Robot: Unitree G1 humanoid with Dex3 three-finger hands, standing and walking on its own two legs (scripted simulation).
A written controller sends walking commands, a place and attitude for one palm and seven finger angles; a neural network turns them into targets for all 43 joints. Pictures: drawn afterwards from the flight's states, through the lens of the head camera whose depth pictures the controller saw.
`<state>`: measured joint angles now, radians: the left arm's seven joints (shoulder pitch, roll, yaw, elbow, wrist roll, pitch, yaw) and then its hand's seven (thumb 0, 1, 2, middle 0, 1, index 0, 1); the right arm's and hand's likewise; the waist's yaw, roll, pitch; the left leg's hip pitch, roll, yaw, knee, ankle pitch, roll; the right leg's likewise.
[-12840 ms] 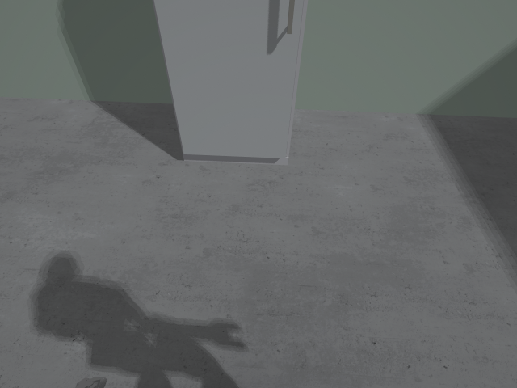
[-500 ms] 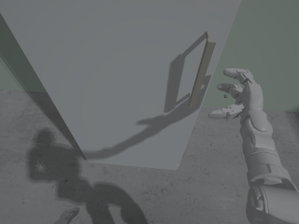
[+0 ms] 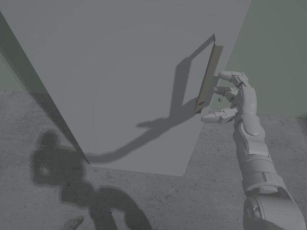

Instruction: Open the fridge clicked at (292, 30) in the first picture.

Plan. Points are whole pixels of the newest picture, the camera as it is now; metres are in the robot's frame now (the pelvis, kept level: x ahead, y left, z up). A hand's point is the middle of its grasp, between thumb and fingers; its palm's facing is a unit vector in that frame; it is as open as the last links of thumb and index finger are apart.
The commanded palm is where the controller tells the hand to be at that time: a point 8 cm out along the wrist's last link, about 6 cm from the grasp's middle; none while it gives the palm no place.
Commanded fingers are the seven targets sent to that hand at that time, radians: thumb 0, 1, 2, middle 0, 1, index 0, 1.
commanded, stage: feel for the door with the fingertips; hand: right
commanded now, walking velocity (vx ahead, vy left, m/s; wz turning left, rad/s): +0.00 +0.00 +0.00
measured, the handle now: (205, 78) +0.49 -0.08 +0.14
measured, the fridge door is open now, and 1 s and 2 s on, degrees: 0 0 0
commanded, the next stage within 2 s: slide the fingers in behind the handle in 0.22 s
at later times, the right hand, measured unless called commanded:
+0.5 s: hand (218, 93) +0.45 -0.11 +0.13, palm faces -0.01 +1.00 +0.00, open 13.9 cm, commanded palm +0.42 -0.16 +0.13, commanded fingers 0.00 0.50 -0.30 0.30 1.20 0.30 1.20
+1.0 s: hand (212, 95) +0.44 -0.09 +0.13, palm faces -0.01 +1.00 +0.01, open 14.0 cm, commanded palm +0.41 -0.14 +0.13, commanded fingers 0.00 0.50 -0.30 0.30 1.20 0.30 1.20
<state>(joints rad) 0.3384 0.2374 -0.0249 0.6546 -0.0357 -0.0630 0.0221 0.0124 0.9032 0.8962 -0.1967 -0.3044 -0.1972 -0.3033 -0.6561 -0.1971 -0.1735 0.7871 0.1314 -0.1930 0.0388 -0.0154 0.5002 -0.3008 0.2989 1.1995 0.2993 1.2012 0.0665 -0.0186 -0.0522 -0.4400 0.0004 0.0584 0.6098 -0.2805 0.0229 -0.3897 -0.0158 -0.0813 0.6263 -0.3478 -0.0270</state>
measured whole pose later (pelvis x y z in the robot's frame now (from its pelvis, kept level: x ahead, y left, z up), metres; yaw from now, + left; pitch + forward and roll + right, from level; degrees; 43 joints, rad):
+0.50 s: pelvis -0.01 +0.00 +0.00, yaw -1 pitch +8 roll +0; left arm 0.36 0.25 -0.02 0.67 -0.03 -0.06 0.02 0.01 0.90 0.90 -0.20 -0.30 -0.20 -0.30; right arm -0.79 -0.22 -0.18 0.95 0.12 -0.25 0.05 -0.02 0.50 -0.30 0.33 1.23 0.31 1.21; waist 0.07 -0.02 -0.06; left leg -0.48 0.00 0.07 0.63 -0.28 0.03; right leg -0.44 -0.01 -0.07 0.65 -0.34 -0.02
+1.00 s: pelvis -0.01 +0.01 +0.00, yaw +0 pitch +7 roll +0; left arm 0.34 0.25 -0.02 0.66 -0.03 -0.07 0.02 0.01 0.90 0.90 -0.20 -0.30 -0.20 -0.30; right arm -0.75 -0.18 -0.16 0.89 0.12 -0.24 0.01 -0.02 0.50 -0.30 0.30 1.20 0.30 1.20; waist 0.07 -0.02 -0.05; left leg -0.47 0.00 0.06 0.62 -0.27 0.03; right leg -0.42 -0.02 -0.08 0.63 -0.33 -0.02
